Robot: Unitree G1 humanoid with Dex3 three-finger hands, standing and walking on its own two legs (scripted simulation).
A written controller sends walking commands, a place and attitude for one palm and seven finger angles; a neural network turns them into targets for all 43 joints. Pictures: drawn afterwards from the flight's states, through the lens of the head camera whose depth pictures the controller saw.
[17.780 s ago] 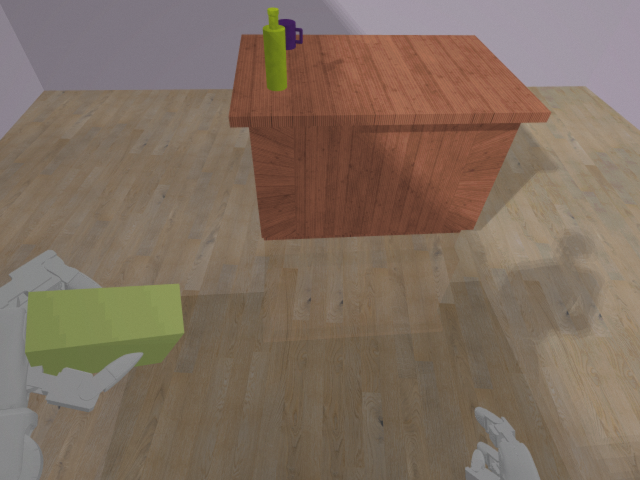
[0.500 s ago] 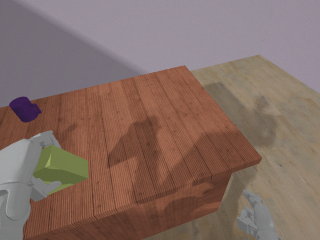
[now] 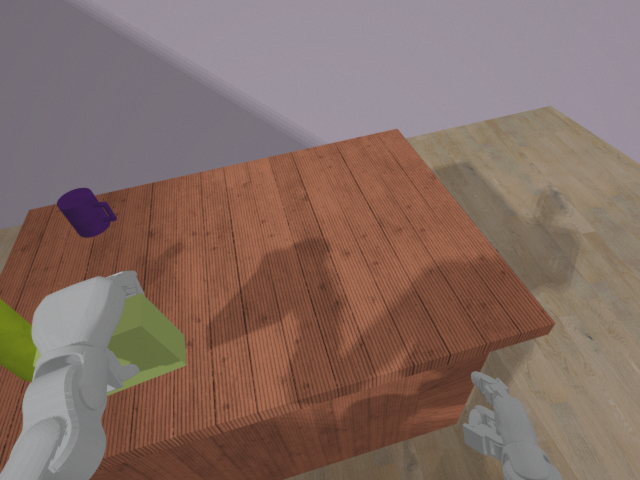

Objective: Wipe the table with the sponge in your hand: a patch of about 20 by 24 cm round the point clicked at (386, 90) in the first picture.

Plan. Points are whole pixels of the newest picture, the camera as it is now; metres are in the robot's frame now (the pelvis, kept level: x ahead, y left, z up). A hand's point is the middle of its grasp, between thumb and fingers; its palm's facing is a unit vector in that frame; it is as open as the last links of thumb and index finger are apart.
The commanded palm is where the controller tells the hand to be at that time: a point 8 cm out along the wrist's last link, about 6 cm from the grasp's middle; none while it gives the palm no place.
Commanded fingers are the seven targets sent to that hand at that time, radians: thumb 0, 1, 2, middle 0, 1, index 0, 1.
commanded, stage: turn the palm down, sponge in hand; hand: left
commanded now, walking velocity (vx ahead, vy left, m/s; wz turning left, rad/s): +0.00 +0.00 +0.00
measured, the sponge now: (126, 354) +0.22 +0.30 +0.05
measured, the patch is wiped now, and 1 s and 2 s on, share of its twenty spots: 0.00 0.00 0.00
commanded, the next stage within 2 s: move the sponge above the wiping area in 0.42 s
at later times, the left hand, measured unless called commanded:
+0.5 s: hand (153, 336) +0.23 +0.26 +0.08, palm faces -0.03 -0.11 -0.99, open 9.0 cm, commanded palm +0.20 +0.26 +0.15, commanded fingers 0.00 0.10 1.30 -1.20 -1.60 -1.20 -1.60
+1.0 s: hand (158, 329) +0.25 +0.26 +0.07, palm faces +0.01 -0.08 -1.00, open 9.0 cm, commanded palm +0.22 +0.26 +0.13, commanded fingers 0.00 0.10 1.30 -1.20 -1.60 -1.20 -1.60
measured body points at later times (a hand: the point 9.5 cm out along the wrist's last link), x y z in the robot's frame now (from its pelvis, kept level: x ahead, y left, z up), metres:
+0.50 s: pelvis +0.01 -0.02 +0.00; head +0.01 -0.07 +0.45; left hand +0.23 +0.26 +0.13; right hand +0.27 -0.22 -0.09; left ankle +0.03 +0.10 -0.74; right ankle +0.00 -0.12 -0.74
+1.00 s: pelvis +0.01 -0.02 +0.00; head +0.01 -0.06 +0.45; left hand +0.24 +0.26 +0.12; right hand +0.25 -0.22 -0.09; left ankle +0.03 +0.10 -0.74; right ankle +0.00 -0.12 -0.74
